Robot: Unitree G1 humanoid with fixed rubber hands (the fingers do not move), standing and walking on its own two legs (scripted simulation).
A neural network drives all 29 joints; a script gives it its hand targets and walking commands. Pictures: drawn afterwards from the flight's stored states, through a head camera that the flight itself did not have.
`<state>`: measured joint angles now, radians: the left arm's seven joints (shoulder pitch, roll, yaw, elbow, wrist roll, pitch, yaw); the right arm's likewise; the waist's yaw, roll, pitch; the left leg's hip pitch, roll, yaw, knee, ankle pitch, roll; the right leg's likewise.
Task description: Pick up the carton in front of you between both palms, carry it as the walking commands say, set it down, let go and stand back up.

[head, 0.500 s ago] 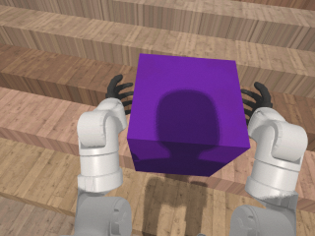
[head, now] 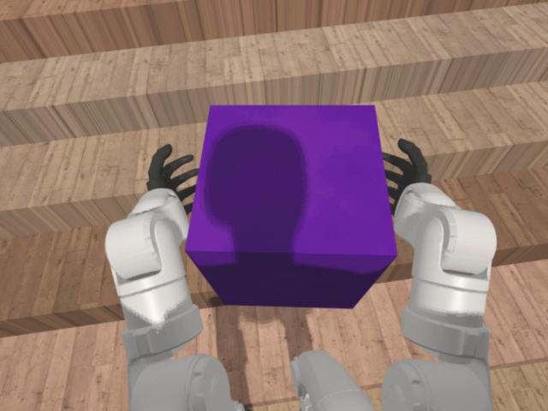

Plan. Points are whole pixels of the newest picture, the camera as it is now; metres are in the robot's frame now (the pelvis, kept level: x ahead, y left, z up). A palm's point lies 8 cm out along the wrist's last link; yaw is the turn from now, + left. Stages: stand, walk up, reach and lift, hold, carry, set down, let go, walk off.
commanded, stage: carry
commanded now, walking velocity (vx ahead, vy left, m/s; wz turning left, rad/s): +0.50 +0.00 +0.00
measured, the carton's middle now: (289, 218) +0.37 -0.05 +0.05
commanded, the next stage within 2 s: none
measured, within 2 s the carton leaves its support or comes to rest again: neither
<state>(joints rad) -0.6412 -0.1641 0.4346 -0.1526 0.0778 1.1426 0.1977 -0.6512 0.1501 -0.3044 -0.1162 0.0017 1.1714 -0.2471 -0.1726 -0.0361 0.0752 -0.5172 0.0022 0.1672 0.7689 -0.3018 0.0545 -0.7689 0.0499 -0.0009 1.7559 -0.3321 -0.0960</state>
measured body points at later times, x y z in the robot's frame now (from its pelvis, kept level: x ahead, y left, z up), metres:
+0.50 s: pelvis +0.30 -0.05 +0.15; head +0.34 -0.05 +0.60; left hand +0.65 +0.15 +0.29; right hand +0.70 -0.16 +0.29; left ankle +0.25 +0.04 -0.39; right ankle +0.33 -0.17 -0.56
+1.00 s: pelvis +0.60 +0.06 +0.30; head +0.63 +0.06 +0.75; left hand +0.98 +0.18 +0.43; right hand +0.94 -0.13 +0.45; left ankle +0.62 +0.12 -0.42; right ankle +0.59 -0.02 -0.23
